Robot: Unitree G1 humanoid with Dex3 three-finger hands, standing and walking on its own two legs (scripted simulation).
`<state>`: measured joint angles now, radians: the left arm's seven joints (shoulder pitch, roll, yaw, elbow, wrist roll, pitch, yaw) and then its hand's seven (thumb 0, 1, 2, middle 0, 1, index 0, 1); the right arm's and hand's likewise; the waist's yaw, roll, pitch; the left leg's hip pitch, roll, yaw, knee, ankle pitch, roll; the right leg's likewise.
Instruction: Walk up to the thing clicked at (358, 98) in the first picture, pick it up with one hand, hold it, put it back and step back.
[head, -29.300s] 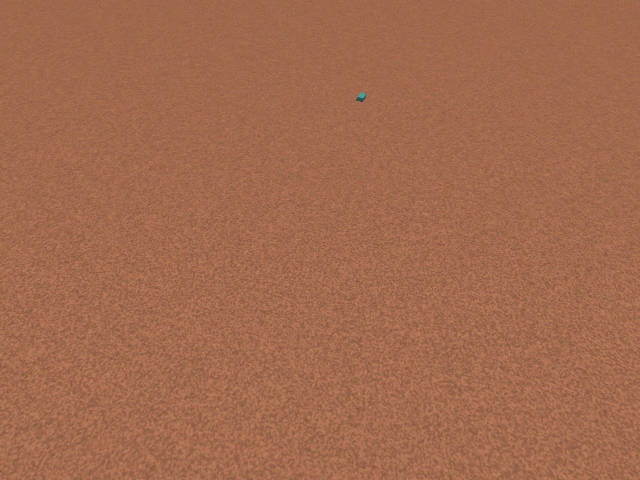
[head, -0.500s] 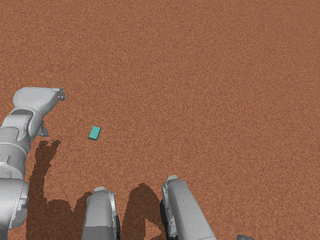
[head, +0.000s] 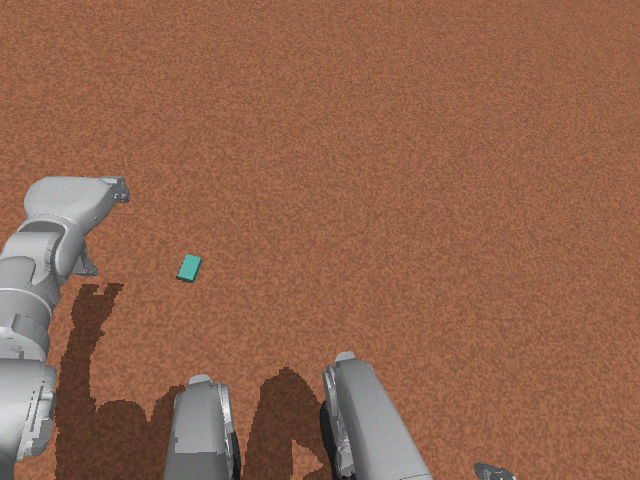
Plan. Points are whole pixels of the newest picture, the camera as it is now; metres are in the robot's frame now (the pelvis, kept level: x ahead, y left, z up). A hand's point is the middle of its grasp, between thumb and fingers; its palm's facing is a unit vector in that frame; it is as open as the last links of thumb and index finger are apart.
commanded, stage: go down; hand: left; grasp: from above
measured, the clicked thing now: (190, 268) +0.57 +0.18 -0.57
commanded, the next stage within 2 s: none
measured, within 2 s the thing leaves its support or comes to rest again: neither
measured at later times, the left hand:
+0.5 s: hand (83, 231) +0.46 +0.24 -0.08, palm faces -0.43 +0.05 -0.90, open 11.8 cm
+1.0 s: hand (82, 229) +0.47 +0.24 -0.08, palm faces -0.42 +0.05 -0.91, open 11.8 cm
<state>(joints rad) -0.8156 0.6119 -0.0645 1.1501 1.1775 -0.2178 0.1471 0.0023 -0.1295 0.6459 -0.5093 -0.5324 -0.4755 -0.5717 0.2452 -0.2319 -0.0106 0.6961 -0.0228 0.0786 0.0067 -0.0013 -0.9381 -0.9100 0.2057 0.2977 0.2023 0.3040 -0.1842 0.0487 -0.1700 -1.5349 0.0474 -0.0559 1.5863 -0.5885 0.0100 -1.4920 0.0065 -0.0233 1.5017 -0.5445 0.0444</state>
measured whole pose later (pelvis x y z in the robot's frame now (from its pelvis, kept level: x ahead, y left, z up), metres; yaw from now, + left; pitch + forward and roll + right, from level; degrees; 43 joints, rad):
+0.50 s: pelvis +0.00 +0.00 +0.00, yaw +0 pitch +30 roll -5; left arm -0.82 0.61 -0.07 1.15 1.17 -0.21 0.15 0.00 -0.14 0.65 -0.49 -0.56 -0.46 -0.59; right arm 0.25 -0.23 -0.01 0.70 -0.02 0.08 0.01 0.00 -0.94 -0.91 0.21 0.30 0.20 0.30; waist -0.19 0.05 -0.17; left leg -1.52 0.05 -0.06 1.57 -0.59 0.01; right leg -1.47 0.01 -0.02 1.48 -0.54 0.04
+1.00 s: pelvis +0.00 +0.00 +0.00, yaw +0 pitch +30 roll -5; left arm -0.83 0.61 -0.07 1.16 1.18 -0.20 0.16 0.00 -0.14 0.64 -0.48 -0.58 -0.46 -0.61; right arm 0.24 -0.23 -0.01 0.70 -0.02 0.08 0.01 0.00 -0.94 -0.91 0.21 0.30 0.20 0.30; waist -0.19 0.05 -0.17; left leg -1.52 0.05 -0.06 1.57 -0.59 0.01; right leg -1.48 0.01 -0.02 1.48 -0.54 0.05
